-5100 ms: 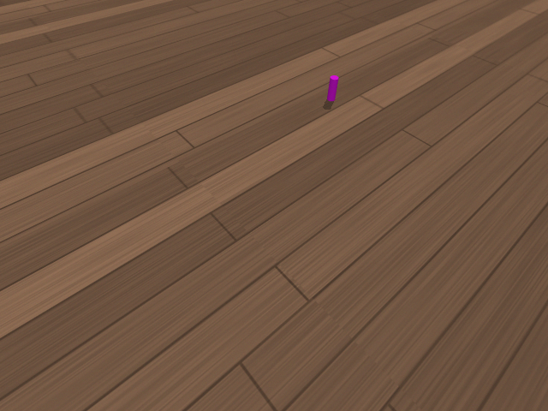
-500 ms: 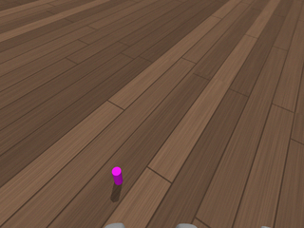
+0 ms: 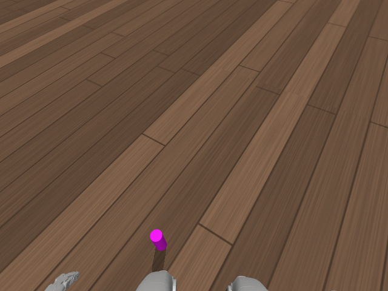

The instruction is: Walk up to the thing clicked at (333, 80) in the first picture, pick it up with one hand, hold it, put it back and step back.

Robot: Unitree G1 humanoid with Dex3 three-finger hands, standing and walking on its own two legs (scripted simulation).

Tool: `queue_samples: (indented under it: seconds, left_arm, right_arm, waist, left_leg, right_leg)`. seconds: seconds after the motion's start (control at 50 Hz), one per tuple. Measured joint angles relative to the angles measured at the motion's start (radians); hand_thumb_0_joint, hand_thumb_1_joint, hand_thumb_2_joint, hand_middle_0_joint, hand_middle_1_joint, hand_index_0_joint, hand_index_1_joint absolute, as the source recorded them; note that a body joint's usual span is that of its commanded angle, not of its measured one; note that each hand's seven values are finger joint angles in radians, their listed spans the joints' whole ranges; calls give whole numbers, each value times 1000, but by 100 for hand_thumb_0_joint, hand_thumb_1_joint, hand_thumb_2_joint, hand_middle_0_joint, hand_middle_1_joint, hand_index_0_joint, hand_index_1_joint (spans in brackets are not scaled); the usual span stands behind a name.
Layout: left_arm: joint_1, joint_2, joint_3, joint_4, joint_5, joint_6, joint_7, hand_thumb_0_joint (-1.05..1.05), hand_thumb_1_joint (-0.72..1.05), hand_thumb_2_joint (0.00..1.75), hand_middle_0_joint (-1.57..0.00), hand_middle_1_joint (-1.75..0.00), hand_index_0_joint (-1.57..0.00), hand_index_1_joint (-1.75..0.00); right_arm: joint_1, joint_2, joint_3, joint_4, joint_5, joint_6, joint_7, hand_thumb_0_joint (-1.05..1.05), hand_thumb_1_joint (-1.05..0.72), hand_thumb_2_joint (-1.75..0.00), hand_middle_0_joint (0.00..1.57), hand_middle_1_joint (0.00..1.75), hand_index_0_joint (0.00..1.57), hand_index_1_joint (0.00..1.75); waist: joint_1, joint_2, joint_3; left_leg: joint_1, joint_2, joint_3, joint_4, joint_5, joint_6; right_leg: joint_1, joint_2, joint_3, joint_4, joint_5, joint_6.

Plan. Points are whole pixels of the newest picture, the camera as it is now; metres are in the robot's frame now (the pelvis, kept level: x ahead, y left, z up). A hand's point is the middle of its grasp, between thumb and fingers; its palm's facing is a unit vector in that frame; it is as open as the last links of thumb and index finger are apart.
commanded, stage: walk up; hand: left
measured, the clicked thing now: (158, 240) +0.39 +0.21 -0.68
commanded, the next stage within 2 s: stand in 1.46 s
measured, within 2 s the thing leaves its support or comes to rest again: neither
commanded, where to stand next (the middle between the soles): +0.06 +0.00 m, yaw +0 degrees
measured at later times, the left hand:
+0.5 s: hand out of the picture +0.10 +0.28 -0.14, palm faces +0.01 -0.95 -0.33, open 7.4 cm
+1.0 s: hand (87, 282) +0.15 +0.26 -0.13, palm faces -0.01 -0.95 -0.32, open 7.4 cm
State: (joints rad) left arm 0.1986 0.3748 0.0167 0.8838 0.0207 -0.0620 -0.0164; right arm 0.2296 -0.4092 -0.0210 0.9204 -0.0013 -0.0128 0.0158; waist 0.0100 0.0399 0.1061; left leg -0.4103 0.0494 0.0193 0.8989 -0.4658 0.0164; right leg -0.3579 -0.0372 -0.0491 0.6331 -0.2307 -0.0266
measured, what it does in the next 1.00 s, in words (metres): steps on the spot: left foot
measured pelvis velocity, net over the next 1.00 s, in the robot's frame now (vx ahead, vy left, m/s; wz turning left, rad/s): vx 0.06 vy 0.02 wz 0.00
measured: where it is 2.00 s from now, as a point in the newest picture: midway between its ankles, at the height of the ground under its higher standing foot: outside the picture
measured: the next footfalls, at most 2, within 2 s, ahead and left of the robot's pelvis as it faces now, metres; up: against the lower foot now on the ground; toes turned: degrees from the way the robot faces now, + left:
left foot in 0.08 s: +0.10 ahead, +0.15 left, +0.00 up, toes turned +2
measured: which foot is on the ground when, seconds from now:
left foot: up 0.00-0.06, down 0.08-1.00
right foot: down 0.00-1.00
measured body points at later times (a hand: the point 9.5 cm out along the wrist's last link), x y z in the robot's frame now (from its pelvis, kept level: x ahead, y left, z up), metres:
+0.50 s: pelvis +0.04 +0.02 +0.02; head +0.06 +0.02 +0.47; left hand +0.10 +0.32 -0.12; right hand +0.16 -0.28 -0.11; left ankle +0.07 +0.15 -0.72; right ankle +0.07 -0.11 -0.72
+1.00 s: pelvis +0.06 +0.02 +0.03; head +0.06 +0.02 +0.48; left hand +0.15 +0.31 -0.11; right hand +0.13 -0.29 -0.11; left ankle +0.07 +0.15 -0.72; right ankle +0.07 -0.11 -0.72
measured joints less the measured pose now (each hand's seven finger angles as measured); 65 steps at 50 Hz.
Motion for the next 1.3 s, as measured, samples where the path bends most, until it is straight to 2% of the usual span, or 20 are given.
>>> queue_samples:
  seconds: [0.04,0.1,0.12,0.18,0.26,0.42,0.66,1.04,1.3]
  left_arm:
    - [1,6,0,8,1,8,1,1,90,89,-21,-30,-21,-30]
    - [-6,19,1,35,-8,31,2,1,90,89,-21,-30,-21,-30]
    - [-11,20,2,51,-14,41,4,1,90,89,-21,-30,-21,-30]
    - [-18,14,0,100,-22,59,3,1,90,89,-21,-30,-20,-30]
    - [-22,15,-2,156,-22,53,-4,1,90,89,-21,-30,-20,-29]
    - [-49,-4,-19,246,-28,48,-4,1,90,89,-21,-30,-20,-29]
    - [-129,-23,-19,297,-23,41,2,1,90,89,-21,-30,-20,-29]
    - [-146,-34,-1,300,-13,50,1,1,90,89,-21,-30,-20,-29]
    - [-136,-34,1,294,-13,57,-1,1,90,89,-21,-30,-20,-29]
  right_arm:
    - [-8,1,-1,15,-2,-3,0,0,-91,-89,20,30,21,30]
    - [-18,5,-6,44,-8,-10,-6,0,-91,-89,20,30,21,30]
    - [-23,11,-6,56,-12,-10,-9,0,-91,-89,20,30,21,30]
    - [-34,21,7,83,-13,-3,-5,0,-91,-89,20,30,21,30]
    - [-57,39,26,114,-9,3,-1,0,-91,-89,20,30,21,30]
    - [-127,51,41,162,4,-6,-3,0,-91,-89,20,30,21,30]
    - [-217,52,27,214,9,0,-6,0,-91,-89,20,30,21,30]
    - [-150,55,24,262,-1,5,-9,0,-91,-89,20,30,21,30]
    - [-135,61,25,253,-3,3,-10,0,-91,-89,20,30,21,30]
  waist:
    - [6,-7,-8]
    - [7,-34,-18]
    - [8,-50,-20]
    - [2,-55,-39]
    - [4,-67,-46]
    - [15,-56,-49]
    - [13,-29,-53]
    - [-18,-43,-61]
    - [-20,-43,-61]
  left_leg:
    - [15,4,1,-100,46,-5]
    - [63,-12,10,-229,198,-16]
    - [68,-19,18,-227,201,-23]
    - [77,-10,14,-230,181,-21]
    - [103,-5,7,-268,188,-28]
    - [173,-11,4,-385,228,-30]
    - [256,-18,6,-529,290,-35]
    - [290,-14,15,-583,308,-38]
    - [284,-17,15,-577,305,-35]
  right_leg:
    - [0,-1,2,12,-12,7]
    - [-14,-15,10,75,-53,25]
    - [-14,-23,19,85,-62,30]
    - [7,-4,24,67,-127,18]
    - [56,4,19,-27,-20,32]
    - [129,2,11,-143,11,47]
    - [202,-1,8,-265,59,47]
    - [231,4,15,-316,78,46]
    - [226,1,15,-311,76,48]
